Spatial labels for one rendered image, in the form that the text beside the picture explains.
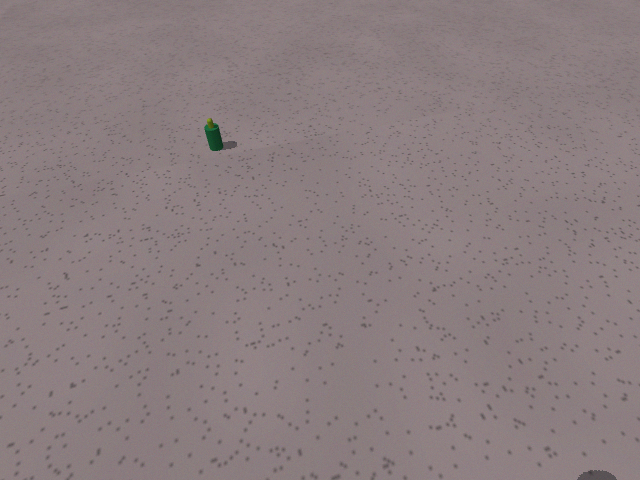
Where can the bottle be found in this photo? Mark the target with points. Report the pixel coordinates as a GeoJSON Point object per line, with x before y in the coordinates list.
{"type": "Point", "coordinates": [213, 135]}

